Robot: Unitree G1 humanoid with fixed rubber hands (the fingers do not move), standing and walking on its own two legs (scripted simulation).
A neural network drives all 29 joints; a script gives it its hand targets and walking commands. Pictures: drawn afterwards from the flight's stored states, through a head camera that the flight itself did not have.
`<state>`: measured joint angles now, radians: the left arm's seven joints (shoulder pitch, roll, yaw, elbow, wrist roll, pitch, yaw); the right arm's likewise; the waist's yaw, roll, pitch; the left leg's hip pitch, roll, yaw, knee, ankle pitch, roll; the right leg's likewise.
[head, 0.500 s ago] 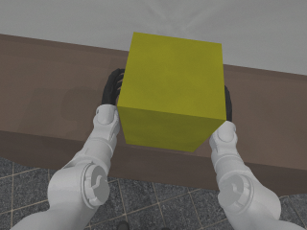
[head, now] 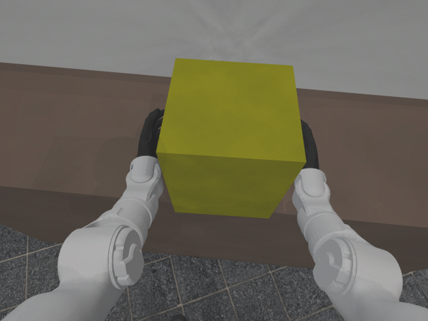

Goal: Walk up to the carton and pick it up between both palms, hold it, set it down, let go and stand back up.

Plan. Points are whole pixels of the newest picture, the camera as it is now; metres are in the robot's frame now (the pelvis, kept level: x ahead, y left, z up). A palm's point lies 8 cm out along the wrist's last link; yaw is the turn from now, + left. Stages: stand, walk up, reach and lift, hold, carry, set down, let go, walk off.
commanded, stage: reach and lift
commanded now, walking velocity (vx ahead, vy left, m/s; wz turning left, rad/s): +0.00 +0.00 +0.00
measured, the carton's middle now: (227, 147) +0.45 +0.00 +0.02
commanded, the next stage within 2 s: none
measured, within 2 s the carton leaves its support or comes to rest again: leaves its support in 0.54 s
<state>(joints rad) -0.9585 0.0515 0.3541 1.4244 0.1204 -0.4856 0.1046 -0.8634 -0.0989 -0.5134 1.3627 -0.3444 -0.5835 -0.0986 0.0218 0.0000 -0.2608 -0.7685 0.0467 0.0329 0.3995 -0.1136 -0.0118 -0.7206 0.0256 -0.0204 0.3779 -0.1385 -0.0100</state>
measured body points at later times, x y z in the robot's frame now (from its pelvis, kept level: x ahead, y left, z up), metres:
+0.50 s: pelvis -0.01 +0.01 -0.01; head +0.04 +0.01 +0.44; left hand +0.40 +0.16 +0.03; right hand +0.40 -0.14 +0.03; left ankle +0.01 +0.13 -0.73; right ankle -0.01 -0.11 -0.73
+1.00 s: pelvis -0.05 +0.02 +0.00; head -0.07 +0.03 +0.45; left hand +0.38 +0.18 +0.15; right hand +0.39 -0.13 +0.16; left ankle +0.01 +0.13 -0.73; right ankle -0.01 -0.11 -0.73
